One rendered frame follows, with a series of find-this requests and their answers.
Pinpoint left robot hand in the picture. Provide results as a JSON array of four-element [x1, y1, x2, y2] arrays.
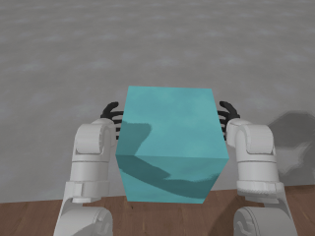
[[100, 101, 124, 140]]

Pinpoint robot right upper arm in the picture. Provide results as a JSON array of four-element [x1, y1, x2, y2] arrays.
[[233, 206, 297, 236]]

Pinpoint carton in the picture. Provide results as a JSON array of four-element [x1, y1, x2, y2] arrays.
[[115, 86, 229, 204]]

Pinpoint robot left forearm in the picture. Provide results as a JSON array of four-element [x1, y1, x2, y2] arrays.
[[53, 118, 116, 236]]

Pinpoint robot left upper arm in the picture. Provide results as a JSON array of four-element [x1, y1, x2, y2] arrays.
[[54, 206, 113, 236]]

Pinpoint right robot hand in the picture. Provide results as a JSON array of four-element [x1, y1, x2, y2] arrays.
[[218, 101, 240, 141]]

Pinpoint robot right forearm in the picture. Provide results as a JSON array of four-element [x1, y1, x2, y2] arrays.
[[225, 118, 298, 236]]

